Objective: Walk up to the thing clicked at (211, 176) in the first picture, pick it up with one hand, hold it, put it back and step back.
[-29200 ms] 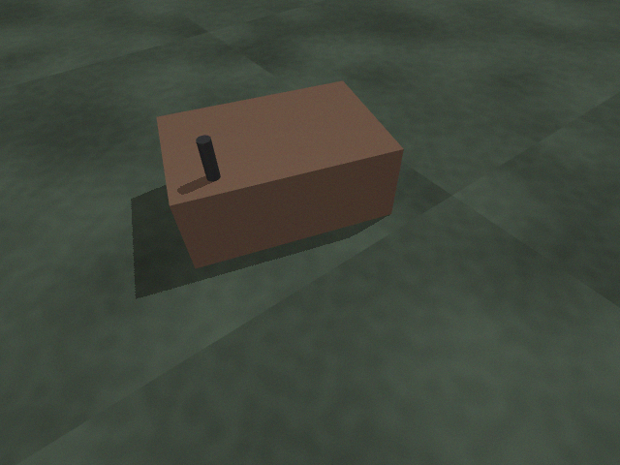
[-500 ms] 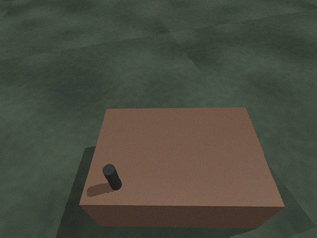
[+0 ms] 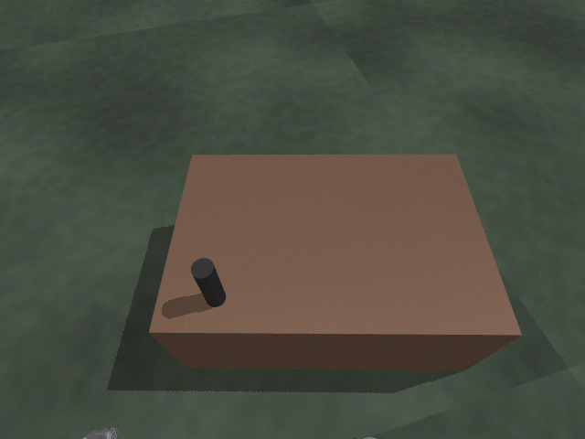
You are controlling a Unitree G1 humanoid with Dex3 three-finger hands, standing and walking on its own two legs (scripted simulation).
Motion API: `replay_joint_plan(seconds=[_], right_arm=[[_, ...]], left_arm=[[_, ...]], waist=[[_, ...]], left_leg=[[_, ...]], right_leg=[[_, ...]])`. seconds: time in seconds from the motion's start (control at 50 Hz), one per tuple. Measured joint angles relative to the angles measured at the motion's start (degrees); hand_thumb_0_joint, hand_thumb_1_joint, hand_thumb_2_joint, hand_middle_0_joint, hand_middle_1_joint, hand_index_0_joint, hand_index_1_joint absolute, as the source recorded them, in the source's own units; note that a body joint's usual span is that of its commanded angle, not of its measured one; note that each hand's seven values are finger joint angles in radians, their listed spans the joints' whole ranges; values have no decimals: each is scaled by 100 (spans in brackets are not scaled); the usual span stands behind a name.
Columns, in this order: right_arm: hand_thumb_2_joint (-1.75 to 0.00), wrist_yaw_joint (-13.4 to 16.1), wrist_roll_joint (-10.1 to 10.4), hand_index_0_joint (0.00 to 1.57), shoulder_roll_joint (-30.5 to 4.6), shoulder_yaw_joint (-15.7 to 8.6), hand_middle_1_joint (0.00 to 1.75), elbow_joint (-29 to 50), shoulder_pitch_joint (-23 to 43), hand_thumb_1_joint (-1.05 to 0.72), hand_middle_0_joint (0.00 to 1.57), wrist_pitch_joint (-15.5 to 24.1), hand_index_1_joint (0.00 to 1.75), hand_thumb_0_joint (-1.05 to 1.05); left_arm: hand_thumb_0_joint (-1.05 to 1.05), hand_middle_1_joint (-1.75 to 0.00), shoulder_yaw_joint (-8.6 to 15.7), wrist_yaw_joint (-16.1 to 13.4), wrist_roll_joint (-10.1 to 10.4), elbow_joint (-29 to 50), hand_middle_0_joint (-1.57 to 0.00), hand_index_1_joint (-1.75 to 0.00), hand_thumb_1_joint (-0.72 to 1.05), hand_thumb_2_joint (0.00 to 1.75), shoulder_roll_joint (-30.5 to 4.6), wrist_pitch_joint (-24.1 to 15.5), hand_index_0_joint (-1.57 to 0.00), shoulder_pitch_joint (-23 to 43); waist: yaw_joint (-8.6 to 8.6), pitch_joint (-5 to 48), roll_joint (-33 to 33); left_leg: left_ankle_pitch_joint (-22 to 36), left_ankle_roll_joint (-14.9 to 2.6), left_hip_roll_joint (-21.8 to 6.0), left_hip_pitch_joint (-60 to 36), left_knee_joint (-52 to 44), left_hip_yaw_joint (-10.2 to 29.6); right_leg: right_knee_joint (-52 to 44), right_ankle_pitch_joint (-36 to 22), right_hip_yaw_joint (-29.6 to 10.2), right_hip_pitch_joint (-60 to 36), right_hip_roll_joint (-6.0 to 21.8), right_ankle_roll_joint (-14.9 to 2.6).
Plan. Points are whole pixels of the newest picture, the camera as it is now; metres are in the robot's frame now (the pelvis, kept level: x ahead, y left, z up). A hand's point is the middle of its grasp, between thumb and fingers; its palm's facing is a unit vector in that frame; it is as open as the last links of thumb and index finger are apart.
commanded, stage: step back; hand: left
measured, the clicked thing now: (209, 284) +0.49 +0.22 -0.33
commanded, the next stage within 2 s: none
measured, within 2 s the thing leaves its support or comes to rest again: neither
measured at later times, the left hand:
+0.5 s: hand out of the picture +0.03 +0.28 -0.17, palm faces -0.11 -0.92 -0.38, open 7.4 cm
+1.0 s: hand out of the picture -0.08 +0.30 -0.16, palm faces -0.04 -0.93 -0.36, open 7.4 cm
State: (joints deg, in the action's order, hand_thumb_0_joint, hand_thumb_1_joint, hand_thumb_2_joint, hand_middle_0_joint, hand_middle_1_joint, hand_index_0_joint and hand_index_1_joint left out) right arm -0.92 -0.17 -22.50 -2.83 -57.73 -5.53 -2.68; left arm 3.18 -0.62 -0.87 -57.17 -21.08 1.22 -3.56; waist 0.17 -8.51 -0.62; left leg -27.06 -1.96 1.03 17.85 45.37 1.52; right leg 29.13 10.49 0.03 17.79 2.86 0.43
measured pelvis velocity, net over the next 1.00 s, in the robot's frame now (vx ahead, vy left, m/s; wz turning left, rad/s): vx -0.21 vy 0.04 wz -0.05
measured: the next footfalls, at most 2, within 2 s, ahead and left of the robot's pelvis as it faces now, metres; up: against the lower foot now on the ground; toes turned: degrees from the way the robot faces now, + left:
right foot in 0.50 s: -0.07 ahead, -0.09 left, +0.00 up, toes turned -1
left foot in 0.82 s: -0.14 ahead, +0.15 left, +0.00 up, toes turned -4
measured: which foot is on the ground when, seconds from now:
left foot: down 0.00-0.52, up 0.54-0.80, down 0.82-1.00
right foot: down 0.00-0.08, up 0.10-0.48, down 0.50-0.84, up 0.86-1.00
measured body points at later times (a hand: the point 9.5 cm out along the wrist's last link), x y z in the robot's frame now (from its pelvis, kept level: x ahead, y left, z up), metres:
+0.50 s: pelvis -0.09 +0.03 -0.02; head -0.02 +0.03 +0.43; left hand +0.04 +0.33 -0.14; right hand -0.01 -0.29 -0.13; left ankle -0.04 +0.13 -0.73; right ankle -0.11 -0.09 -0.74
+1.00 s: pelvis -0.21 +0.04 +0.00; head -0.15 +0.06 +0.44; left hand -0.08 +0.35 -0.13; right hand -0.14 -0.28 -0.10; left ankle -0.18 +0.15 -0.73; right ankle -0.25 -0.11 -0.64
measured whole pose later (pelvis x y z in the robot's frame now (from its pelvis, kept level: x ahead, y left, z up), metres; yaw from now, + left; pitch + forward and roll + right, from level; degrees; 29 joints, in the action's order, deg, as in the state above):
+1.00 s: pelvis -0.21 +0.04 +0.00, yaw -3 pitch -1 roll -1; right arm 0.1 -2.2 -20.4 -2.1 -48.9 -9.9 -0.9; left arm 5.0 -0.6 -0.6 -46.0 -23.2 4.1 -7.6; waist 0.3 -9.5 -2.7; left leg -15.1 -0.9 -0.6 17.1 33.6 1.8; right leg 69.1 28.6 -9.4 27.4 -7.5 -0.1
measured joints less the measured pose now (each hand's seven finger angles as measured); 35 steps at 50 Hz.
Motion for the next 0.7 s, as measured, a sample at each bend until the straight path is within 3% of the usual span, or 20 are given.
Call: replay_joint_plan(seconds=[0.04, 0.06, 0.08, 0.1, 0.16, 0.22, 0.28, 0.38, 0.44, 0.48, 0.52, 0.54, 0.6, 0.64, 0.7], right_arm=[[-90, -6, -1, 20, -30, -42, 30, 138, -75, -91, 20, 4, 30, 0], [-90, -4, -24, 20, -41, -59, 30, 193, -134, -91, 20, 29, 30, 0], [-90, -2, -69, 20, -71, -80, 30, 243, -215, -91, 20, 63, 30, 0], [-90, 16, -141, 20, -31, -119, 30, 239, -245, -91, 20, 87, 30, 0], [-90, 0, -222, 20, 136, -81, 30, 242, -330, -91, 20, 60, 30, 0], [-90, 62, -233, 20, 253, -35, 30, 289, -420, -91, 21, 46, 30, 0], [-90, 131, -186, 20, 277, -38, 30, 440, -421, -90, 21, 71, 30, 0], [-90, 180, -137, 20, 279, -22, 30, 760, -320, -90, 21, 151, 30, 0], [-90, 164, -125, 20, 240, 1, 30, 895, -256, -90, 21, 141, 30, 0], [-90, 141, -105, 20, 190, 12, 30, 937, -223, -90, 21, 103, 30, 0], [-90, 127, -65, 20, 102, 2, 30, 900, -146, -90, 21, 49, 30, 0], [-90, 133, -39, 20, 91, -6, 30, 860, -123, -90, 21, 16, 30, 0], [-90, 154, 0, 20, 97, -7, 30, 787, -121, -90, 21, -61, 30, 0], [-90, 163, 32, 20, 49, 10, 30, 790, -179, -90, 21, -31, 30, 0], [-90, 190, 44, 20, -24, 46, 30, 823, -280, -91, 21, 32, 30, 0]], left_arm=[[1, -30, 2, -29, -39, 153, -21, -30, 90, 89, -87, 54, -21, 65], [1, -30, -1, -38, -40, 230, -21, -30, 90, 89, -136, 88, -21, 102], [1, -30, -5, -40, -24, 314, -21, -30, 90, 89, -172, 129, -21, 140], [1, -30, 8, -52, 4, 380, -21, -30, 90, 89, -227, 166, -21, 220], [1, -30, 65, -145, 18, 475, -20, -30, 90, 89, -302, 253, -21, 308], [1, -30, 56, -154, 62, 527, -20, -30, 91, 89, -284, 259, -21, 209], [1, -30, 50, -106, 46, 625, -20, -30, 91, 89, -200, 220, -21, -2], [1, -30, 61, -47, 14, 722, -20, -30, 90, 89, -106, 243, -21, -292], [1, -30, 70, -10, 0, 755, -20, -30, 90, 89, -77, 218, -21, -384], [1, -30, 81, 12, -21, 759, -20, -30, 90, 89, -58, 169, -21, -442], [1, -30, 96, 16, -71, 721, -20, -30, 90, 89, 40, 114, -21, -460], [1, -30, 82, 38, -67, 734, -20, -30, 90, 89, 67, 102, -21, -490], [1, -30, 49, 68, -57, 847, -21, -30, 90, 89, 85, 86, -21, -560], [1, -30, 39, 40, -49, 930, -21, -30, 90, 89, 114, 102, -21, -551], [1, -30, 42, -3, -74, 1103, -21, -30, 90, 89, 107, 116, -21, -472]], waist=[[-42, -26, -70], [-73, -27, -99], [-101, -11, -85], [-90, -80, -180], [-109, -228, -327], [-133, -203, -343], [-107, -234, -281], [-98, -324, -170], [-75, -333, -108], [-44, -288, -52], [-66, -295, 199], [-89, -262, 256], [31, -161, 131], [73, -96, 111], [88, -54, 97]], left_leg=[[48, -50, 34, 24, 39, -13], [348, -54, 8, -79, -289, -42], [615, 11, -40, -211, -706, -24], [517, 58, 14, -211, -710, -58], [551, 7, 30, -165, -634, -105], [820, -31, -19, -211, -983, -134], [1001, -68, -62, -233, -1203, -238], [1110, -84, -133, -105, -1166, -408], [1089, -49, -180, 58, -949, -507], [1024, -5, -221, 206, -708, -563], [976, 65, -380, 331, -463, -467], [789, 90, -322, 407, -314, -318], [-198, 158, 240, 713, 1080, 194], [-280, 182, 466, 786, 1719, 405], [-292, 251, 479, 604, 1655, 461]], right_leg=[[245, 48, -30, 224, 64, 72], [410, 97, -34, 348, 90, 130], [630, 179, -20, 503, 86, 137], [951, 491, -173, 655, 65, 51], [2379, 1836, -888, 989, -574, -118], [3564, 1837, -1045, 1167, -1016, -144], [3882, 1718, -946, 1035, -1055, -43], [2953, 1785, -800, 455, -836, 77], [1909, 1633, -587, 55, -607, 23], [1073, 1218, -423, -264, -502, -55], [767, 1017, -280, -399, -628, -116], [805, 1007, -235, -359, -644, -145], [825, 900, -345, -229, -489, -211], [695, 745, -367, -164, -411, -205], [592, 556, -324, -7, -343, -167]])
